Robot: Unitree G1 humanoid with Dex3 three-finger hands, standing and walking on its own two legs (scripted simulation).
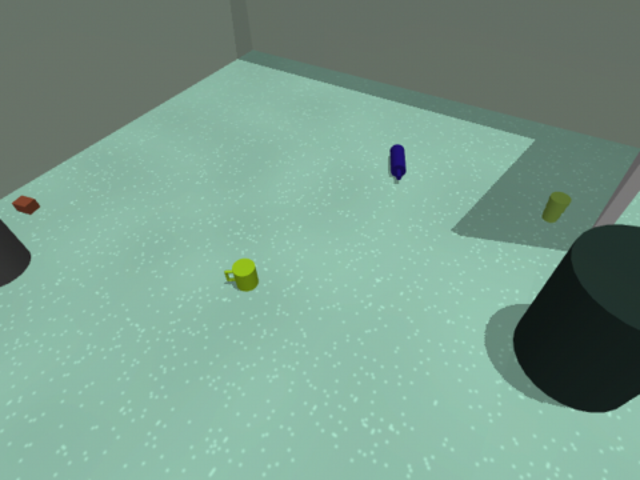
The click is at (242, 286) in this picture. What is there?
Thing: mug
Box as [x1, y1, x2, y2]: [224, 258, 258, 290]
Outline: 239,259 233,264 231,270 224,271 227,280 235,280 238,288 241,290 250,290 256,286 258,281 254,264 249,259
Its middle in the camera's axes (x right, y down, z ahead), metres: -0.30 +0.13 +1.51
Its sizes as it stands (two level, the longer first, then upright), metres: 0.120 0.086 0.098
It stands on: the floor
